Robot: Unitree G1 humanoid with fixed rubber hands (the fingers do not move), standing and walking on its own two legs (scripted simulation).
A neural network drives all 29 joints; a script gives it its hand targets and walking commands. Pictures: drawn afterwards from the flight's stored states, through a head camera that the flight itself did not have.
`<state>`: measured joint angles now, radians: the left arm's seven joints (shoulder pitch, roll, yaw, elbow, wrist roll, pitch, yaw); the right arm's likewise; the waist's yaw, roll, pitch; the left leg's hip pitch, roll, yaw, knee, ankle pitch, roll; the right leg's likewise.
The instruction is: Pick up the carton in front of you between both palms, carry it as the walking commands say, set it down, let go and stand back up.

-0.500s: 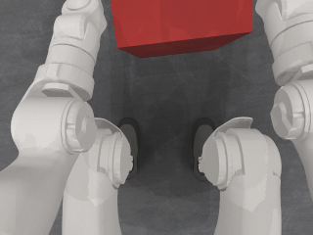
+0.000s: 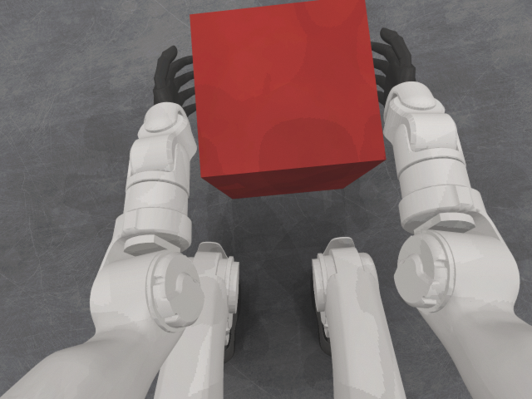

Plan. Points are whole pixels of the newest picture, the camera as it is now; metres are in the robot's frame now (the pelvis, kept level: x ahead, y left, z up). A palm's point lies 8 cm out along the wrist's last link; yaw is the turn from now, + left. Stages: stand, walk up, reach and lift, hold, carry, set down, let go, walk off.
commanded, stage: reach and lift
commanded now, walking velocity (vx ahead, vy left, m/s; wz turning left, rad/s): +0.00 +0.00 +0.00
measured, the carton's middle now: (283, 120) +0.51 -0.03 -0.13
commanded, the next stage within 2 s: none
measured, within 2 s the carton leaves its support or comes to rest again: neither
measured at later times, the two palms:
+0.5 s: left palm (108, 76) +0.48 +0.13 +0.08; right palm (445, 58) +0.48 -0.17 +0.07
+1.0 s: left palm out of the picture +0.43 +0.14 +0.24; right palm out of the picture +0.43 -0.16 +0.23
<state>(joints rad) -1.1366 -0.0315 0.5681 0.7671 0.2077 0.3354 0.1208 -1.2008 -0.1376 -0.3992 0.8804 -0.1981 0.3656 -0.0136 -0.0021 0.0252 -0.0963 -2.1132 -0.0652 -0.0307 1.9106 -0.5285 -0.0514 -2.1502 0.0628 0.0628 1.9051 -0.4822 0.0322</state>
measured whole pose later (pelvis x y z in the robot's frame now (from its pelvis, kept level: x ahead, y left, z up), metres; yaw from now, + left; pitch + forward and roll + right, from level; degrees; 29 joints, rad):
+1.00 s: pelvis +0.08 +0.00 +0.26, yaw -1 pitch +20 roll +0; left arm -0.47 -0.15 0.38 0.54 0.21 0.36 0.05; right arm -0.48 0.11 -0.34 0.55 -0.23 0.38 -0.01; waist 0.00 0.02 -0.18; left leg -0.94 -0.04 -0.07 1.00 -0.41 -0.02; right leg -0.96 0.03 0.06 0.99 -0.38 0.01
